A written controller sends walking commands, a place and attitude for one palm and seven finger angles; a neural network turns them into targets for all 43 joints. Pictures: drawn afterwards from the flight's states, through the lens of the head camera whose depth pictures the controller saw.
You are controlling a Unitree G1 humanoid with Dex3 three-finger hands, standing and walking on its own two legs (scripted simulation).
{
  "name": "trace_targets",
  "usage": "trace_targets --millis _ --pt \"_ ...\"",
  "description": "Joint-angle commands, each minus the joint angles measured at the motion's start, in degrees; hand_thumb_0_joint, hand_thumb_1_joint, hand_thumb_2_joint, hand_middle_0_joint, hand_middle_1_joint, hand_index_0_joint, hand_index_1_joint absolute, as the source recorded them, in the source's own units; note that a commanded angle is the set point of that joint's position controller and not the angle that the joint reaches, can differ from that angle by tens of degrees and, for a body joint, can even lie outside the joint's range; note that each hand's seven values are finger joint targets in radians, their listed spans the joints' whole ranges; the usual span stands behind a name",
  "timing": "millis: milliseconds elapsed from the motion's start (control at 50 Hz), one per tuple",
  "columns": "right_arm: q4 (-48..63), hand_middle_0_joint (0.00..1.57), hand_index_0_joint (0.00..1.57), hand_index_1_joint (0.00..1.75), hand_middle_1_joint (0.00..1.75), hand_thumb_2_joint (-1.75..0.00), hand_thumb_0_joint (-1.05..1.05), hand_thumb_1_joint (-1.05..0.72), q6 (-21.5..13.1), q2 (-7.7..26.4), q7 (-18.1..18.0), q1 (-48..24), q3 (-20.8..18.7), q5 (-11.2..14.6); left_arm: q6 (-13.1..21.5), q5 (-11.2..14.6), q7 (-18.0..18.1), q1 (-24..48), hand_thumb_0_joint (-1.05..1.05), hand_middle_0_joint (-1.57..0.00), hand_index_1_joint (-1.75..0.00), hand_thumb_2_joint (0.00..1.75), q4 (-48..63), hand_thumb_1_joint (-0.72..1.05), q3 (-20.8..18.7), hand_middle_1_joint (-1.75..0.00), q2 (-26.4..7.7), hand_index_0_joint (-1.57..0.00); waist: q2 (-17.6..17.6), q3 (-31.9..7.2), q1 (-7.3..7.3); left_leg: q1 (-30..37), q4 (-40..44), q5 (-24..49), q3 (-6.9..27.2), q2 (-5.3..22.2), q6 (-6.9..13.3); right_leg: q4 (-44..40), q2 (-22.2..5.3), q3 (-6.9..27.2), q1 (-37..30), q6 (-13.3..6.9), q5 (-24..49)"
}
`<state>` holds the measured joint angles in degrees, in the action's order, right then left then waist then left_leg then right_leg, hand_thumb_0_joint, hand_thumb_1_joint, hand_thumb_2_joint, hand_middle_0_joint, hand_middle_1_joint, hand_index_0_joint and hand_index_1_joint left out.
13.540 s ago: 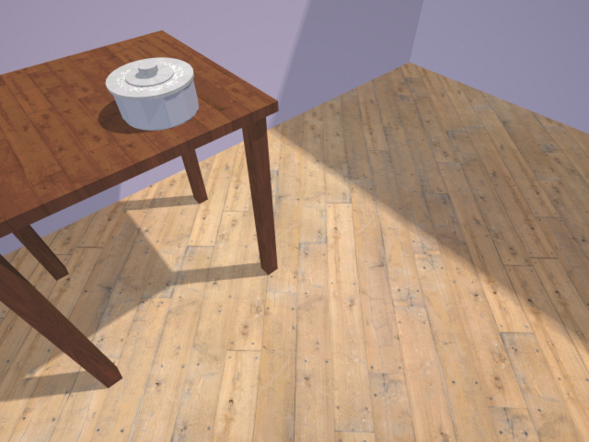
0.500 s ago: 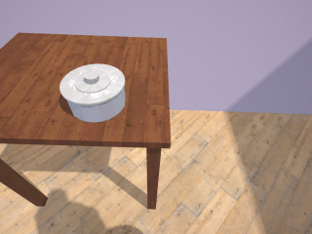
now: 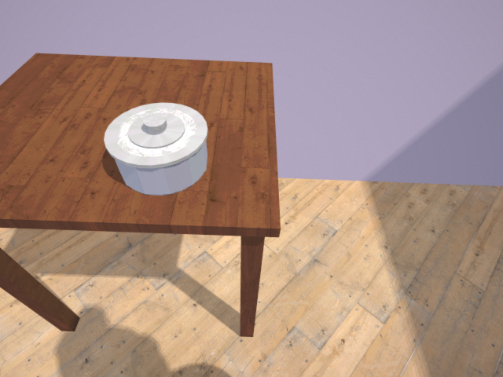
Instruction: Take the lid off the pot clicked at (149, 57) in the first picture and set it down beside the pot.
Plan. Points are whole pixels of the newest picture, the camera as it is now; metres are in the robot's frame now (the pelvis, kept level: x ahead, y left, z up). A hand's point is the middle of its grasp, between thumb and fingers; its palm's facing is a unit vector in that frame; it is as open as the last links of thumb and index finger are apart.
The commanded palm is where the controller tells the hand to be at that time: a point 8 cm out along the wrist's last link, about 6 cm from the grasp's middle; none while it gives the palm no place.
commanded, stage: shuffle to correct the standing spot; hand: left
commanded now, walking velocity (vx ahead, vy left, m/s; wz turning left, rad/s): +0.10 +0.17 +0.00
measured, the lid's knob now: (155, 123) +0.54 +0.23 +0.11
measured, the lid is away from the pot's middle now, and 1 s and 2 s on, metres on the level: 0.00 0.00 0.00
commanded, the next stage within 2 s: come to a stop and stand still in 0.62 s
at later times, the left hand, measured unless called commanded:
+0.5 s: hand out of the picture +0.10 +0.23 -0.17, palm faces +0.04 -0.97 -0.26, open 7.4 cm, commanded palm none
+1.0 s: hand out of the picture +0.09 +0.33 -0.20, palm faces +0.09 -0.97 -0.24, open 7.4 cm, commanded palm none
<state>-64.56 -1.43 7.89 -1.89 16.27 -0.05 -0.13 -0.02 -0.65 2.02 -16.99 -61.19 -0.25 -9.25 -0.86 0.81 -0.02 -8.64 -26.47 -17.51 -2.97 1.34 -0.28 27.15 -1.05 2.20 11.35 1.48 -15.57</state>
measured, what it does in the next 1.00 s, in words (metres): steps to the left: right foot, then left foot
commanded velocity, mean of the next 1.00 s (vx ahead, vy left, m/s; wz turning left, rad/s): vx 0.03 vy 0.07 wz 0.00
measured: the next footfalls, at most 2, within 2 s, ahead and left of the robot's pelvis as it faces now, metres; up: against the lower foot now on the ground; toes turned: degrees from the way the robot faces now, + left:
right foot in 0.54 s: +0.12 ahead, -0.06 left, +0.00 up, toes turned -5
left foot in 0.92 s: +0.15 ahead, +0.26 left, +0.00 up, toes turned +2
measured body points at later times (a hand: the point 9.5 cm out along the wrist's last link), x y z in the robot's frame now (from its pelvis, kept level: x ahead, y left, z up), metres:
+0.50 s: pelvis +0.04 +0.04 -0.01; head +0.08 +0.02 +0.44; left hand +0.10 +0.28 -0.15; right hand +0.00 -0.18 -0.17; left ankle -0.04 +0.12 -0.74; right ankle +0.07 -0.06 -0.73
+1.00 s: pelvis +0.08 +0.12 -0.01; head +0.09 +0.15 +0.44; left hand +0.09 +0.38 -0.18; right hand +0.17 -0.12 -0.14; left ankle +0.11 +0.25 -0.74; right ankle +0.07 -0.03 -0.71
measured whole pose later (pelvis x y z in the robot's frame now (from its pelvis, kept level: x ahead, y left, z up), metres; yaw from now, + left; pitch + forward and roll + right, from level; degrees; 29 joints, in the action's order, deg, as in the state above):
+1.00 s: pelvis +0.08 +0.12 -0.01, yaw +1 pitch -1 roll +1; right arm -54.5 -0.6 8.3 -0.8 11.1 -1.1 -1.3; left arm -2.7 -1.2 2.4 -17.0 -56.2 -3.7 -14.9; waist -5.6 2.2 -1.0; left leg -18.4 -33.6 -14.9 -0.3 1.4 -1.1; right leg 47.7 -3.3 1.3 20.4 0.9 -29.2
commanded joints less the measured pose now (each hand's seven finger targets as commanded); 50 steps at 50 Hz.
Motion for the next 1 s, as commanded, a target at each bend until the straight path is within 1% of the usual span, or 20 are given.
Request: trace_targets --millis 0,120,180,240,280,340,460,480,500,520,540,580,680,820,860,880,900,920,940,980 --pt "2.42 0.2 0.2 0.3 0.3 -0.9 0.0 -0.9 0.13 6.69 0.21 3.3 -1.52 -0.3 0.83 -0.3 0.14 -3.75 0.0 -0.2 -0.3 0.9 2.76 0.9 -1.56 -0.3 -7.15 -0.2 -0.43 4.31 -0.93 -4.09 2.72 1.6 3.19 2.72 1.55 -5.39 -4.8 4.82 3.06 -3.93 -0.93" --pt "4.99 0.2 0.2 0.3 0.3 -0.9 0.0 -0.9 0.77 5.97 0.73 3.41 -1.8 -0.64 0.52 -0.35 0.21 -5.35 0.0 -0.2 -0.3 0.9 3.79 0.9 -3.21 -0.3 -9.68 -0.2 -6.62 5.09 -1.53 -9.8 -3.66 -2.83 0.33 -0.67 0.7 -8.23 -10.14 11.95 1.55 -7.52 -5.59" --pt "5.57 0.2 0.2 0.3 0.3 -0.9 0.0 -0.9 0.39 6.1 0.71 4.96 -1.78 -0.6 0.39 -0.47 0.38 -4.71 0.0 -0.2 -0.3 0.9 4.72 0.9 -3.77 -0.3 -9.7 -0.2 -6.13 3.98 -0.69 -7.11 -1.26 -0.8 0.69 -0.18 0.97 -4.67 -10.12 9.99 2.63 -7.58 -0.08" --pt "4.2 0.2 0.2 0.3 0.3 -0.9 0.0 -0.9 -0.13 10.13 0.35 10.98 -2.52 -0.88 -0.08 -0.87 0.05 -1.06 0.0 -0.2 -0.3 0.9 6.86 0.9 -2.84 -0.3 -5.45 -0.2 10.78 2.13 2.05 6.1 4.94 17.39 11.34 9.57 6.26 12.1 -0.52 -5.11 13.69 -3.01 -4.85" --pt "3.48 0.2 0.2 0.3 0.3 -0.9 0.0 -0.9 0.13 9.56 -0.31 15.08 -2.01 -1.29 0.08 -1.04 0.5 3.52 0.0 -0.2 -0.3 0.9 8.77 0.9 -2.35 -0.3 -4.5 -0.2 13.99 5.32 3.79 10.36 7.42 33.89 17.63 14.31 12.4 27.1 -0.35 -5.22 25.41 -2.28 -19.45" --pt "5.27 0.2 0.2 0.3 0.3 -0.9 0.0 -0.9 0.08 8.55 -0.43 11.42 -1.24 -1.63 0.39 -0.46 0.04 4.36 0.0 -0.2 -0.3 0.9 9.11 0.9 -2.47 -0.3 -3.79 -0.2 8.86 5.21 1.96 7.51 5.43 42.35 14.26 13.41 13.83 29.88 -2.82 -4.88 23.84 -3.27 -18.15" --pt "7.12 0.2 0.2 0.3 0.3 -0.9 0.0 -0.9 0.37 10.21 -0.35 6.32 -1.67 -0.84 0.53 -0.24 -0.27 -3.72 0.0 -0.2 -0.3 0.9 7.72 0.9 -2.91 -0.3 -4.24 -0.2 4.77 0.11 -3.84 -1.75 -0.37 33.06 5.78 7.56 7.75 4.93 -2.29 -7.55 0.49 -3.15 3.95" --pt "7.47 0.2 0.2 0.3 0.3 -0.9 0.0 -0.9 0.29 9.86 -0.12 6.31 -1.9 -0.31 1.03 -0.43 0.07 -8.11 0.0 -0.2 -0.3 0.9 6.5 0.9 -3.5 -0.3 -6.42 -0.2 -0.73 -2.13 -5.79 -7.2 -5.85 24.35 3.76 5.19 5.47 0.07 -5.63 -3.93 -9.24 -3.89 10.81" --pt "8.29 0.2 0.2 0.3 0.3 -0.9 0.0 -0.9 0.24 7.72 0.24 7.26 -1.99 0.16 1.53 -0.96 0.85 -12.28 0.0 -0.2 -0.3 0.9 5.55 0.9 -4.48 -0.3 -11.54 -0.2 -14.57 -5.19 -6.7 -18.11 -18.19 2.67 0.02 -1.74 2.06 -4.4 -19.57 15.62 -18.48 -9.42 20.17" --pt "9.13 0.2 0.2 0.3 0.3 -0.9 0.0 -0.9 1.22 8.42 0.11 6.52 -2.76 -0.43 1.4 -0.12 0.98 -12.53 0.0 -0.2 -0.3 0.9 5.47 0.9 -4.92 -0.3 -13.69 -0.2 -16.95 -4.02 -5.71 -22.32 -31.0 -18.79 1.24 -4.09 -0.14 -9.09 -28.91 24.98 -16.14 -16.06 29.22" --pt "9.73 0.2 0.2 0.3 0.3 -0.9 0.0 -0.9 2.29 9.14 -0.03 6.15 -2.89 -0.72 1.14 0.12 1.52 -10.63 0.0 -0.2 -0.3 0.9 6.64 0.9 -5.23 -0.3 -14.08 -0.2 -9.71 -1.24 -4.95 -22.93 -35.36 -19.44 5.84 -1.68 -0.24 -9.38 -30.73 24.02 -11.92 -19.19 25.65" --pt "10.14 0.2 0.2 0.3 0.3 -0.9 0.0 -0.9 3.34 7.4 0.83 1.79 -3.12 -1.02 0.96 -0.35 2.23 -5.06 0.0 -0.2 -0.3 0.9 7.79 0.9 -5.1 -0.3 -11.37 -0.2 -12.42 3.87 -3.94 -26.02 -40.28 -14.73 7.36 0.26 -0.25 -10.02 -25.92 20.44 -2.36 -17.22 14.81" --pt "11.55 0.2 0.2 0.3 0.3 -0.9 0.0 -0.9 4.5 4.93 2.69 0.98 -3.41 -0.6 1.33 -1.0 1.53 0.19 0.0 -0.2 -0.3 0.9 9.99 0.9 -5.36 -0.3 -12.84 -0.2 -8.93 0.02 -1.03 -19.83 -34.39 -3.94 2.21 -0.25 -2.35 -8.37 -18.19 4.15 5.28 -11.82 16.27" --pt "11.59 0.2 0.2 0.3 0.3 -0.9 0.0 -0.9 1.36 4.63 2.12 1.21 -3.46 0.29 0.34 -1.57 -0.13 1.23 0.0 -0.2 -0.3 0.9 10.46 0.9 -5.26 -0.3 -13.59 -0.2 -12.73 -2.51 0.12 -3.84 -6.06 4.41 -4.21 -3.52 -2.72 -2.18 -11.86 0.05 7.13 -6.14 10.87" --pt "10.13 0.2 0.2 0.3 0.3 -0.9 0.0 -0.9 0.07 8.4 1.57 4.51 -3.91 0.14 -0.32 -0.99 -0.2 -1.07 0.0 -0.2 -0.3 0.9 10.27 0.9 -3.92 -0.3 -9.22 -0.2 0.75 -4.43 1.36 6.13 1.81 12.23 1.33 2.54 -1.73 8.02 -6.51 -3.0 11.77 -2.97 0.7" --pt "11.01 0.2 0.2 0.3 0.3 -0.9 0.0 -0.9 -0.43 12.83 1.29 4.5 -4.64 -0.53 -0.74 -0.27 -0.22 -3.0 0.0 -0.2 -0.3 0.9 10.35 0.9 -3.12 -0.3 -5.63 -0.2 16.43 -3.83 1.32 3.8 7.25 20.33 17.74 14.86 3.01 15.17 -1.11 -6.33 16.16 0.22 -15.96" --pt "11.83 0.2 0.2 0.3 0.3 -0.9 0.0 -0.9 0.26 14.39 0.76 4.22 -4.5 -0.98 -1.11 0.04 0.28 -2.38 0.0 -0.2 -0.3 0.9 10.22 0.9 -2.81 -0.3 -5.89 -0.2 15.21 -1.5 2.37 -6.05 11.63 19.68 22.91 18.74 8.08 21.85 -0.13 -1.92 11.46 -0.44 -20.1" --pt "12.44 0.2 0.2 0.3 0.3 -0.9 0.0 -0.9 0.55 13.35 0.74 1.77 -3.76 -1.71 -1.0 0.07 0.31 -2.29 0.0 -0.2 -0.3 0.9 10.54 0.9 -2.8 -0.3 -5.67 -0.2 8.57 2.41 1.2 -13.14 13.34 13.75 19.94 18.5 9.26 25.05 -0.83 -1.23 7.88 -1.64 -17.44" --pt "12.41 0.2 0.2 0.3 0.3 -0.9 0.0 -0.9 0.09 12.64 0.24 -1.56 -3.38 -1.76 -1.12 -0.21 0.19 -4.41 0.0 -0.2 -0.3 0.9 9.6 0.9 -2.48 -0.3 -3.55 -0.2 11.22 2.98 -0.95 -13.37 13.73 14.59 22.86 18.41 9.91 26.56 -0.8 -1.52 10.33 -1.38 -17.25" --pt "11.88 0.2 0.2 0.3 0.3 -0.9 0.0 -0.9 0.24 10.59 -0.32 -5.08 -2.71 -1.43 -1.39 -0.53 -0.44 -4.01 0.0 -0.2 -0.3 0.9 7.31 0.9 -3.18 -0.3 -6.8 -0.2 18.58 2.06 -1.4 -11.18 10.5 21.08 15.76 14.2 7.92 27.1 -1.22 -0.26 10.01 -0.99 -13.31"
